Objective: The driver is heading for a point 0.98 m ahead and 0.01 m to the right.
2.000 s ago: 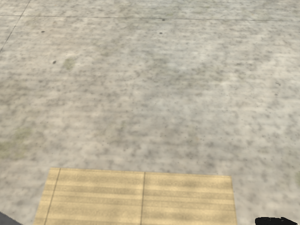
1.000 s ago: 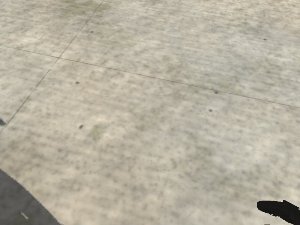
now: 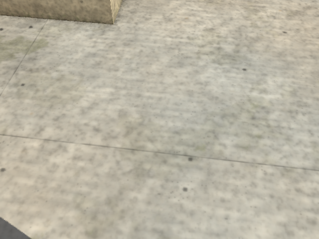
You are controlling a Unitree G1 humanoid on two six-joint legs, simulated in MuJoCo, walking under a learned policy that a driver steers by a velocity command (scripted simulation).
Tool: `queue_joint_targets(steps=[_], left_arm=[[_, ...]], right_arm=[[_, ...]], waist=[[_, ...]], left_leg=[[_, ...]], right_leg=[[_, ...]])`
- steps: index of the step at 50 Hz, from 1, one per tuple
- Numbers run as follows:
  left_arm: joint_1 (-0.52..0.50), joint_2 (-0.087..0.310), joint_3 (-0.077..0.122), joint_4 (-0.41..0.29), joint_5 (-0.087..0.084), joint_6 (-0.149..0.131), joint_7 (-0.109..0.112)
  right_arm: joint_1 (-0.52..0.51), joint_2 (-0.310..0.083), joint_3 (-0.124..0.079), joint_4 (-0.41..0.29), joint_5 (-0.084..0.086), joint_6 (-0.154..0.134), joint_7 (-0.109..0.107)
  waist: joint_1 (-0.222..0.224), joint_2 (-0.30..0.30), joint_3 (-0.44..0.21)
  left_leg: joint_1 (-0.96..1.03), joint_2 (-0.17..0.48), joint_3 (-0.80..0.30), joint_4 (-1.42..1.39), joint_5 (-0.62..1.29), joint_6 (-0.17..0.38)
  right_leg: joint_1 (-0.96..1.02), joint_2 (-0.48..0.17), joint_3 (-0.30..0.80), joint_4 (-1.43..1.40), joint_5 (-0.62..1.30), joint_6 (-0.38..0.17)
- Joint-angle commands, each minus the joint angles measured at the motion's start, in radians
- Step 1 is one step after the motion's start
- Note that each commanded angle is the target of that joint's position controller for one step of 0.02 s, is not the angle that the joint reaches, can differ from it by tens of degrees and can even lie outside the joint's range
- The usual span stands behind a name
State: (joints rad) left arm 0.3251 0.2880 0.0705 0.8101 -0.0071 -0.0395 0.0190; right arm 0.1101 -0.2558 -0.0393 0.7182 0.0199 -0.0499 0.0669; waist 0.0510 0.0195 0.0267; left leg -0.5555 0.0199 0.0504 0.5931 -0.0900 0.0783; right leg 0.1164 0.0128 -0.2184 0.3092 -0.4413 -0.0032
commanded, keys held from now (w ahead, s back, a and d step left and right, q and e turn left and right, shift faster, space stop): w+q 0.22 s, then w+e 0.78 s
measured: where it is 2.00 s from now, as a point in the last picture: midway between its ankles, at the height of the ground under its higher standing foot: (188, 141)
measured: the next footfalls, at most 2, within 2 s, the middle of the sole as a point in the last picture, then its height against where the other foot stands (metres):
left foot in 0.02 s outside the picture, level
right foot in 0.54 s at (192, 230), level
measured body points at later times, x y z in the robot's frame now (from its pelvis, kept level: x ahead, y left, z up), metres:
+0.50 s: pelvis +0.29 +0.00 +0.01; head +0.32 +0.01 +0.46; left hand +0.46 +0.27 -0.08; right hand +0.39 -0.28 -0.10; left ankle +0.14 +0.09 -0.72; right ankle +0.46 -0.09 -0.71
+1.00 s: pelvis +0.58 +0.01 +0.01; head +0.61 +0.00 +0.46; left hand +0.64 +0.30 -0.10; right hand +0.79 -0.25 -0.05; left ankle +0.74 +0.12 -0.71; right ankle +0.46 -0.08 -0.72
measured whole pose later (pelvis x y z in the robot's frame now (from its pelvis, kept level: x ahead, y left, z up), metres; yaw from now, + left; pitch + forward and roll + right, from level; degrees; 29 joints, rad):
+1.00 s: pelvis +0.58 +0.01 +0.01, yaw -9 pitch +2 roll +0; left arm 0.40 0.30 0.06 0.75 -0.03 -0.03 0.02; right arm 0.03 -0.28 -0.03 0.66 0.00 -0.11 0.02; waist 0.09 0.03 0.01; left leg -0.49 -0.02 -0.10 0.45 -0.02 -0.03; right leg -0.06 0.12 0.24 0.43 -0.38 -0.07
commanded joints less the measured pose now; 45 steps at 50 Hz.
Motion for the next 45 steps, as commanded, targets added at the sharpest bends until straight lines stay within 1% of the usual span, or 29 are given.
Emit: queue_joint_targets(steps=[1,2,3,4,5,6,7,9,11,13,15,18,21,23,24,25,26,27,28,29,30,31,32,33,34,36,38,41,45], left_arm=[[-0.048,0.185,0.038,-0.072,-0.005,0.001,0.023],[0.052,0.055,-0.004,-0.119,0.027,-0.025,0.005],[0.012,0.064,-0.016,-0.125,0.015,-0.067,-0.013],[-0.1,0.13,0.003,-0.155,-0.027,-0.092,-0.028],[-0.136,0.128,-0.002,-0.172,-0.031,-0.105,-0.03],[-0.145,0.127,0.002,-0.165,-0.005,-0.107,-0.023],[-0.131,0.137,0.01,-0.162,0.011,-0.098,-0.019],[-0.092,0.121,0.011,-0.157,0.021,-0.073,-0.018],[-0.106,0.097,0.004,-0.162,0.025,-0.056,-0.013],[-0.152,0.068,-0.01,-0.164,0.021,-0.053,-0.015],[-0.22,0.047,-0.021,-0.167,0.013,-0.058,-0.023],[-0.3,0.059,-0.022,-0.184,-0.006,-0.067,-0.038],[-0.343,0.079,-0.016,-0.209,-0.01,-0.072,-0.054],[-0.328,0.085,-0.014,-0.216,-0.011,-0.073,-0.066],[-0.29,0.096,-0.009,-0.21,-0.011,-0.072,-0.07],[-0.222,0.114,0.002,-0.194,-0.009,-0.069,-0.069],[-0.093,0.144,0.022,-0.157,-0.004,-0.067,-0.065],[0.05,0.197,0.039,-0.135,0.0,-0.062,-0.059],[0.111,0.289,0.062,-0.13,0.002,-0.06,-0.059],[0.139,0.204,0.042,-0.122,-0.017,-0.057,-0.062],[0.082,0.161,0.028,-0.136,-0.014,-0.052,-0.055],[0.03,0.154,0.026,-0.152,-0.004,-0.046,-0.051],[-0.011,0.141,0.02,-0.16,-0.001,-0.041,-0.05],[-0.035,0.125,0.012,-0.171,0.006,-0.041,-0.047],[-0.05,0.124,0.012,-0.178,0.005,-0.039,-0.044],[-0.05,0.133,0.015,-0.176,-0.002,-0.039,-0.034],[-0.03,0.159,0.024,-0.165,-0.007,-0.036,-0.021],[0.009,0.168,0.028,-0.142,-0.015,-0.024,-0.007],[0.071,0.167,0.031,-0.112,-0.024,-0.008,0.001]], right_arm=[[0.288,-0.227,-0.095,-0.02,0.003,-0.001,-0.019],[0.344,-0.339,-0.121,-0.013,0.006,0.0,-0.036],[0.353,-0.294,-0.102,-0.037,0.003,-0.012,-0.033],[0.327,-0.234,-0.085,-0.035,-0.006,-0.018,-0.033],[0.265,-0.207,-0.077,-0.043,-0.002,-0.021,-0.035],[0.195,-0.179,-0.068,-0.056,0.002,-0.019,-0.036],[0.152,-0.153,-0.057,-0.073,-0.007,-0.019,-0.04],[0.119,-0.156,-0.058,-0.089,-0.012,-0.018,-0.047],[0.13,-0.182,-0.064,-0.082,-0.011,-0.021,-0.059],[0.145,-0.177,-0.059,-0.064,-0.01,-0.02,-0.07],[0.175,-0.169,-0.052,-0.044,-0.01,-0.02,-0.073],[0.227,-0.189,-0.051,-0.012,-0.012,-0.023,-0.067],[0.249,-0.199,-0.053,0.019,-0.014,-0.019,-0.066],[0.245,-0.208,-0.058,0.033,-0.013,-0.012,-0.072],[0.227,-0.212,-0.06,0.033,-0.013,-0.008,-0.075],[0.206,-0.219,-0.062,0.028,-0.015,-0.004,-0.078],[0.186,-0.211,-0.058,0.021,-0.018,0.004,-0.082],[0.191,-0.184,-0.043,0.0,-0.032,0.004,-0.09],[0.304,-0.102,-0.018,-0.03,-0.038,-0.017,-0.082],[0.273,-0.132,-0.014,-0.022,-0.032,-0.041,-0.069],[0.181,-0.182,-0.026,-0.048,0.0,-0.061,-0.054],[0.112,-0.176,-0.022,-0.065,0.001,-0.073,-0.051],[0.076,-0.171,-0.025,-0.074,-0.019,-0.079,-0.052],[0.084,-0.17,-0.03,-0.076,-0.033,-0.076,-0.056],[0.1,-0.161,-0.031,-0.078,-0.038,-0.07,-0.058],[0.118,-0.141,-0.027,-0.072,-0.041,-0.055,-0.063],[0.062,-0.123,-0.02,-0.088,-0.041,-0.046,-0.071],[-0.049,-0.094,-0.01,-0.109,-0.037,-0.051,-0.068],[-0.151,-0.104,-0.014,-0.134,-0.019,-0.066,-0.054]], waist=[[-0.211,-0.058,-0.191],[-0.137,0.194,-0.294],[-0.159,0.146,-0.429],[-0.189,0.08,-0.312],[-0.152,0.018,-0.196],[-0.106,-0.035,-0.116],[-0.07,-0.014,-0.083],[-0.034,0.021,-0.068],[-0.031,0.024,-0.052],[-0.054,0.046,-0.043],[-0.098,0.066,-0.038],[-0.145,0.07,-0.017],[-0.154,0.058,0.017],[-0.134,0.061,0.022],[-0.109,0.066,0.004],[-0.07,0.071,-0.042],[-0.001,0.044,-0.124],[0.053,-0.028,-0.235],[0.002,-0.272,-0.332],[0.033,-0.265,-0.359],[0.042,-0.185,-0.222],[0.032,-0.081,-0.137],[0.005,-0.02,-0.07],[-0.026,-0.031,-0.058],[-0.045,-0.063,-0.058],[-0.059,-0.084,-0.058],[-0.047,-0.078,-0.038],[-0.006,-0.092,-0.029],[0.029,-0.103,-0.026]], left_leg=[[0.469,-0.058,-0.03,-0.068,-0.01,0.103],[0.869,0.212,-0.526,-0.077,-0.08,0.28],[0.995,0.317,-0.896,-0.237,-0.167,0.368],[0.926,0.288,-0.753,-0.275,-0.163,0.304],[0.773,0.248,-0.62,-0.285,-0.109,0.264],[0.623,0.205,-0.523,-0.299,-0.015,0.235],[0.517,0.175,-0.463,-0.322,0.076,0.225],[0.403,0.14,-0.409,-0.359,0.17,0.23],[0.325,0.114,-0.343,-0.369,0.235,0.224],[0.312,0.085,-0.258,-0.377,0.239,0.19],[0.314,0.063,-0.204,-0.374,0.184,0.15],[0.386,0.117,-0.226,-0.384,0.08,0.14],[0.538,0.189,-0.242,-0.35,0.128,0.131],[0.614,0.219,-0.229,-0.309,0.233,0.112],[0.629,0.217,-0.207,-0.269,0.357,0.097],[0.63,0.2,-0.175,-0.191,0.536,0.081],[0.6,0.153,-0.123,-0.028,0.671,0.057],[0.444,0.109,-0.08,0.222,0.515,0.021],[0.036,-0.078,-0.042,0.608,-0.067,-0.067],[-0.135,-0.096,-0.164,0.704,-0.445,-0.067],[-0.219,-0.037,-0.189,0.735,-0.384,-0.054],[-0.211,0.002,-0.168,0.687,-0.313,-0.046],[-0.19,0.03,-0.155,0.601,-0.268,-0.052],[-0.133,0.053,-0.155,0.537,-0.229,-0.06],[-0.097,0.056,-0.149,0.497,-0.216,-0.075],[-0.075,0.056,-0.127,0.426,-0.198,-0.11],[-0.08,0.044,-0.112,0.305,-0.109,-0.139],[-0.01,0.006,-0.11,0.089,0.088,-0.156],[0.058,-0.036,-0.125,-0.061,0.164,-0.145]], right_leg=[[-0.193,-0.214,0.021,0.555,1.076,-0.052],[-0.654,-0.043,0.051,0.942,0.24,0.02],[-0.835,0.061,0.283,1.102,-0.163,0.017],[-0.925,-0.006,0.342,1.107,-0.088,-0.007],[-0.92,-0.051,0.326,1.017,0.003,-0.022],[-0.873,-0.086,0.312,0.919,0.054,-0.015],[-0.801,-0.11,0.311,0.861,0.093,-0.003],[-0.73,-0.116,0.296,0.799,0.128,0.031],[-0.714,-0.107,0.271,0.704,0.188,0.066],[-0.703,-0.107,0.251,0.546,0.336,0.082],[-0.658,-0.094,0.235,0.392,0.5,0.077],[-0.662,-0.083,0.233,0.284,0.602,0.046],[-0.758,-0.079,0.244,0.236,0.507,-0.007],[-0.775,-0.07,0.245,0.225,0.412,-0.044],[-0.726,-0.051,0.234,0.219,0.368,-0.062],[-0.623,-0.016,0.204,0.215,0.344,-0.083],[-0.443,0.023,0.175,0.19,0.383,-0.111],[-0.183,-0.078,0.329,0.206,0.443,-0.164],[0.159,-0.296,0.817,0.131,0.294,-0.344],[0.244,-0.329,1.02,0.008,0.125,-0.357],[0.147,-0.312,0.905,-0.012,0.068,-0.313],[0.016,-0.275,0.802,-0.025,0.123,-0.287],[-0.102,-0.241,0.726,-0.043,0.225,-0.276],[-0.174,-0.21,0.675,-0.062,0.323,-0.268],[-0.215,-0.19,0.649,-0.077,0.388,-0.272],[-0.272,-0.169,0.589,-0.089,0.486,-0.283],[-0.315,-0.145,0.542,-0.097,0.525,-0.275],[-0.359,-0.094,0.496,-0.081,0.481,-0.227],[-0.319,-0.108,0.561,-0.03,0.414,-0.201]])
